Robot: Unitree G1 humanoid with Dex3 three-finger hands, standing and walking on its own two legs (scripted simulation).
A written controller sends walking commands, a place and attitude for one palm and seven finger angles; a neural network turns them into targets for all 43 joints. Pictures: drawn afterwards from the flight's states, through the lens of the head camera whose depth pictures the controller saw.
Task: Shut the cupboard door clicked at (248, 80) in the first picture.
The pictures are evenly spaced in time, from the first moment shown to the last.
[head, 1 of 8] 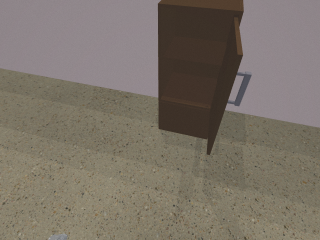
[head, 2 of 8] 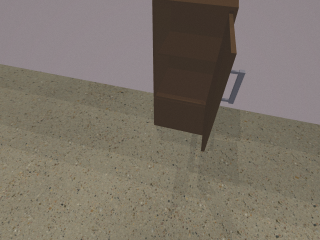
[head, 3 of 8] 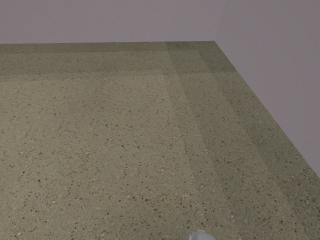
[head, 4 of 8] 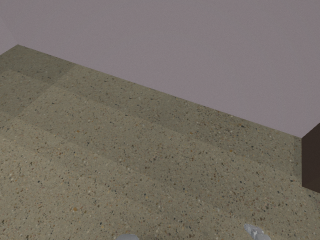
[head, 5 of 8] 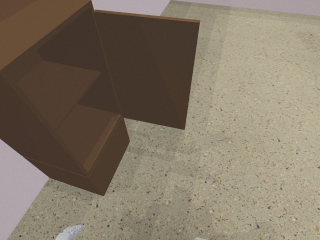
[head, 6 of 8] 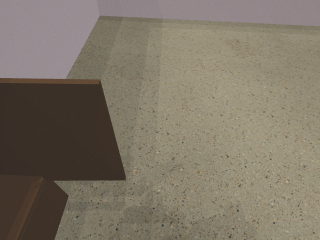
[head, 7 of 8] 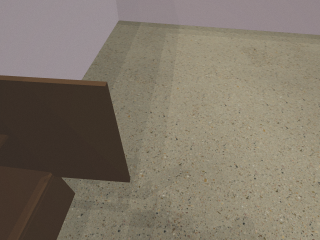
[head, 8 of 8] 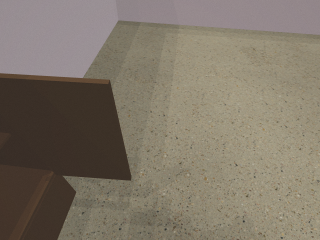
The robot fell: no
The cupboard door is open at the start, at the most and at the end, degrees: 93 93 93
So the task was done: no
